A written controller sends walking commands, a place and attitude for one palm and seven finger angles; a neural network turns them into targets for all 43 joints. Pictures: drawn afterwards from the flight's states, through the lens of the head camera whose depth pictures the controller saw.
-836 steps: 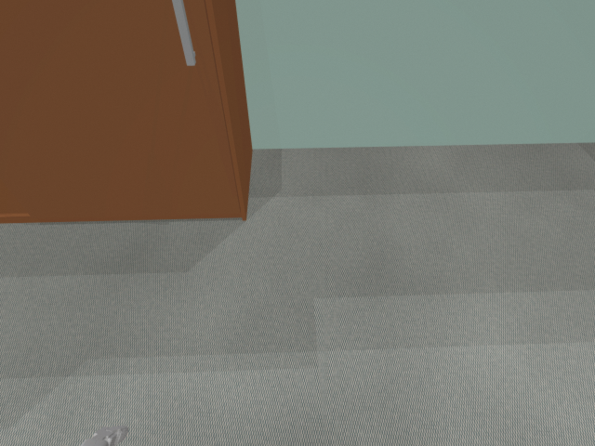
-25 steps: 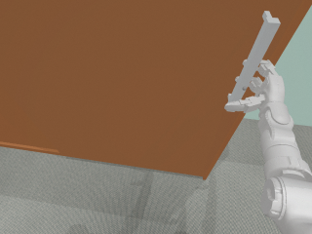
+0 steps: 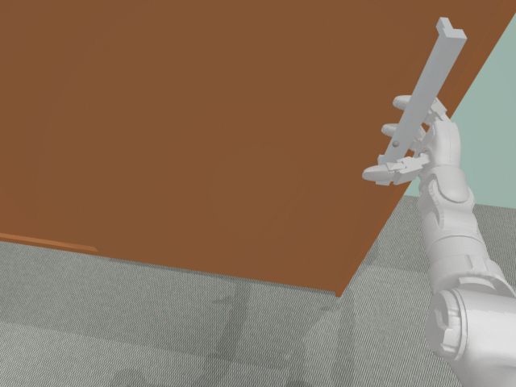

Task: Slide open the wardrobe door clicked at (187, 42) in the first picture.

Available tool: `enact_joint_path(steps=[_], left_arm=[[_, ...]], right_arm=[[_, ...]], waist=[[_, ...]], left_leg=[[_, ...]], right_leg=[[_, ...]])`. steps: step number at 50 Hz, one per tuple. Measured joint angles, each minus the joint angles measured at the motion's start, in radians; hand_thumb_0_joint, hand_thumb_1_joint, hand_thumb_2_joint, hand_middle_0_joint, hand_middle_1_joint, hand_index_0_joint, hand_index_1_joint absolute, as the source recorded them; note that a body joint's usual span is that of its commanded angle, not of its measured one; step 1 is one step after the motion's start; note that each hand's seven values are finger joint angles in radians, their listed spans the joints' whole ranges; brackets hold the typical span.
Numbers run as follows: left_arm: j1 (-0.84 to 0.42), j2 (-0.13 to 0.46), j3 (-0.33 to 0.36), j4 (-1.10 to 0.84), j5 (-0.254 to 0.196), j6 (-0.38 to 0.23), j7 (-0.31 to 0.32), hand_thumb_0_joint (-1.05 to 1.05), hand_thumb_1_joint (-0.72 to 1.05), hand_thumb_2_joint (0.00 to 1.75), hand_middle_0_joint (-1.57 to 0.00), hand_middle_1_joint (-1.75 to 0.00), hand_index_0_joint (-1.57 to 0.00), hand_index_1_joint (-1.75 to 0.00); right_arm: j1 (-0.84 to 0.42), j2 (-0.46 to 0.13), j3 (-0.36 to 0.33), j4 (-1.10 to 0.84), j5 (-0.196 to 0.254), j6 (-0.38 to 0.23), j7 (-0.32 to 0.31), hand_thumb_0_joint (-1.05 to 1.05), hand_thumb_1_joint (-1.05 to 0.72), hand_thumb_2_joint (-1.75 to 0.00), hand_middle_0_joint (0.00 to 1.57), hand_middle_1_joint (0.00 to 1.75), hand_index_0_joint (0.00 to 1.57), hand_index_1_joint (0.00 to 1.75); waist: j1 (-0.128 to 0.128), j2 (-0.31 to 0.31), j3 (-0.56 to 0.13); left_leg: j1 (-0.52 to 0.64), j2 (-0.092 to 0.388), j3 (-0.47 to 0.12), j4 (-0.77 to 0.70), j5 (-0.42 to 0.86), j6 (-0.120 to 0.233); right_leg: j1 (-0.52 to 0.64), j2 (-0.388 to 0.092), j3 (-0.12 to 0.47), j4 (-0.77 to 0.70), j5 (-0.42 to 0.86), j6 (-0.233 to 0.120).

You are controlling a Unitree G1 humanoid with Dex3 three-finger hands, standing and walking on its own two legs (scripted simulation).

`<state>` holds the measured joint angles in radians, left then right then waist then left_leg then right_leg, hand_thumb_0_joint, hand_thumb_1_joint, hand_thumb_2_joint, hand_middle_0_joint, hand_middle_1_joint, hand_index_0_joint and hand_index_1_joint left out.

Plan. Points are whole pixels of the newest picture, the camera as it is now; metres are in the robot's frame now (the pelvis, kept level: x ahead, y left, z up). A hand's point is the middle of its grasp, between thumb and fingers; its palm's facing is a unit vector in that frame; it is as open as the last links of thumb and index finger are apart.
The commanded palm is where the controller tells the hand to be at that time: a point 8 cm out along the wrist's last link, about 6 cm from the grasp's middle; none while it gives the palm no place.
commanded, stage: slide the fingers in behind the handle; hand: right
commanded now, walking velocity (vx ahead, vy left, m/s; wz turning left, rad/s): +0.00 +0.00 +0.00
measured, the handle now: (408, 114) +0.53 -0.15 +0.16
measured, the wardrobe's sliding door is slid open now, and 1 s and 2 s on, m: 0.00 0.00 0.00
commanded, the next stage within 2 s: grip the handle and tug to test in 0.22 s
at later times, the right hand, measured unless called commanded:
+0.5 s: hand (394, 144) +0.47 -0.13 +0.14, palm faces +0.00 +1.00 +0.01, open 13.3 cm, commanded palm +0.44 -0.18 +0.14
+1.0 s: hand (397, 144) +0.47 -0.14 +0.14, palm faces +0.00 +1.00 +0.01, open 6.1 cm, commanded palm +0.44 -0.18 +0.14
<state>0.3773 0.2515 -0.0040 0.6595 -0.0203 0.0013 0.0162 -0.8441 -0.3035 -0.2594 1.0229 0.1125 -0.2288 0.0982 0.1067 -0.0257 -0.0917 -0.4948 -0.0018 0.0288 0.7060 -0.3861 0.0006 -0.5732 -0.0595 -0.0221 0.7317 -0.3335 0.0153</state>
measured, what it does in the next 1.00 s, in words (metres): stands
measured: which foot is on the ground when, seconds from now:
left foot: down 0.00-1.00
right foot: down 0.00-1.00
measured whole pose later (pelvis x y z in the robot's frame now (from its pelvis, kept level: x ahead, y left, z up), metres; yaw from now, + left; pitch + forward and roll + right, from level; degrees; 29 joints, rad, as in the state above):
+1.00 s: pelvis +0.00 +0.00 +0.00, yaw +0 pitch +10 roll +1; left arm 0.38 0.26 0.00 0.66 -0.02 0.01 0.02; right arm -0.82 -0.30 -0.25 1.00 0.13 -0.22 0.10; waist 0.10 -0.03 -0.09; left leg -0.49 0.00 0.03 0.70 -0.38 0.00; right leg -0.57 -0.06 -0.02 0.73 -0.33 0.02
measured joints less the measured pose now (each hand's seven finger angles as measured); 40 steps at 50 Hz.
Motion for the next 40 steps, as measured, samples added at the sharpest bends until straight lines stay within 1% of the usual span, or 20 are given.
enact_joint_path(steps=[5, 9, 16, 22, 29, 35, 40], left_arm=[[0.006, 0.0, 0.001, 0.004, -0.001, 0.004, -0.001, 0.0, 0.9, 0.89, -0.2, -0.3, -0.2, -0.3], [0.004, -0.002, -0.001, 0.005, -0.001, 0.007, 0.001, 0.0, 0.9, 0.89, -0.2, -0.3, -0.2, -0.3], [0.001, 0.002, 0.003, 0.009, -0.001, 0.004, 0.002, 0.0, 0.9, 0.89, -0.2, -0.3, -0.2, -0.3], [0.0, 0.003, 0.006, 0.01, -0.001, 0.003, -0.001, 0.0, 0.9, 0.89, -0.2, -0.3, -0.2, -0.3], [-0.004, -0.002, 0.003, 0.003, 0.0, 0.003, -0.003, 0.0, 0.9, 0.89, -0.2, -0.3, -0.2, -0.3], [-0.007, -0.002, -0.001, 0.004, -0.001, 0.006, 0.001, 0.0, 0.9, 0.89, -0.2, -0.3, -0.2, -0.3], [-0.009, 0.0, -0.001, 0.004, -0.002, 0.005, 0.005, 0.0, 0.9, 0.89, -0.2, -0.3, -0.2, -0.3]], right_arm=[[0.014, 0.007, 0.006, -0.016, 0.007, 0.003, -0.001, -0.01, 0.5, -0.3, 0.3, 1.2, 0.3, 1.2], [0.012, 0.002, 0.002, -0.01, 0.004, 0.012, -0.001, -0.01, 0.5, -0.3, 0.3, 1.2, 0.3, 1.2], [0.012, 0.005, 0.011, -0.014, 0.008, 0.003, 0.001, -0.01, 0.5, -0.3, 0.3, 1.2, 0.3, 1.2], [0.019, 0.022, 0.027, -0.034, 0.009, 0.006, -0.008, -0.01, 0.45, -0.32, 0.3, 1.21, 0.31, 1.2], [0.026, 0.023, 0.021, -0.038, 0.002, 0.013, -0.025, -0.01, 0.25, -0.4, 0.32, 1.24, 0.32, 1.23], [0.026, 0.017, 0.011, -0.027, 0.005, 0.012, -0.011, -0.01, 0.0, -0.51, 0.35, 1.28, 0.35, 1.27], [0.014, 0.004, 0.01, -0.012, 0.006, 0.004, -0.001, 0.0, -0.23, -0.61, 0.37, 1.3, 0.37, 1.3]], waist=[[-0.006, -0.003, -0.002], [-0.004, 0.0, -0.001], [-0.006, -0.001, 0.0], [-0.01, -0.004, -0.003], [-0.008, -0.004, -0.004], [-0.009, -0.002, -0.001], [-0.004, 0.0, 0.004]], left_leg=[[0.009, 0.0, 0.0, -0.005, 0.0, -0.001], [0.011, 0.0, 0.002, -0.007, 0.0, 0.0], [0.01, 0.001, 0.004, -0.006, 0.0, -0.001], [0.014, 0.002, 0.003, -0.006, -0.001, -0.002], [0.017, 0.001, 0.0, -0.008, 0.001, -0.001], [0.021, 0.0, 0.002, -0.01, 0.002, 0.0], [0.017, -0.001, 0.005, -0.01, 0.003, 0.001]], right_leg=[[0.008, 0.0, 0.0, -0.002, -0.002, 0.0], [0.008, 0.001, 0.002, -0.004, -0.001, 0.0], [0.006, 0.002, 0.004, -0.001, -0.001, -0.001], [0.01, 0.003, 0.004, -0.001, -0.002, -0.001], [0.016, 0.002, 0.001, -0.006, 0.0, -0.001], [0.019, 0.002, 0.003, -0.009, 0.002, 0.0], [0.014, 0.001, 0.006, -0.007, 0.004, 0.001]])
